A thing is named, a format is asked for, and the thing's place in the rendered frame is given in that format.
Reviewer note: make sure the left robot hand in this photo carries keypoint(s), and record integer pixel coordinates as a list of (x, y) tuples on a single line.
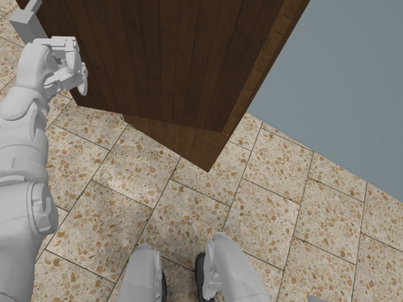
[(38, 70)]

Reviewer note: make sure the robot thigh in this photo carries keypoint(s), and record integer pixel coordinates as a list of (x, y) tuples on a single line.
[(143, 270), (240, 281)]

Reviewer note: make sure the robot left forearm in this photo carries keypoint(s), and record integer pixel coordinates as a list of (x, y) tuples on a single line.
[(23, 142)]

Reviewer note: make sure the robot right thigh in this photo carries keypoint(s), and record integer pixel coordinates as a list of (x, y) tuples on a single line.
[(240, 281)]

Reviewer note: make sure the robot left thigh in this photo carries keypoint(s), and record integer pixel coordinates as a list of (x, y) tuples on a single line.
[(143, 270)]

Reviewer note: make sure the handle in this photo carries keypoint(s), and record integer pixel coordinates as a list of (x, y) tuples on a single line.
[(27, 25)]

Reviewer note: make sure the robot left upper arm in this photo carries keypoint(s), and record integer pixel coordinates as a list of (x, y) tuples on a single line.
[(27, 215)]

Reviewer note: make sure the cupboard door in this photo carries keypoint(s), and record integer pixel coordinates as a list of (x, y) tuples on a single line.
[(178, 61)]

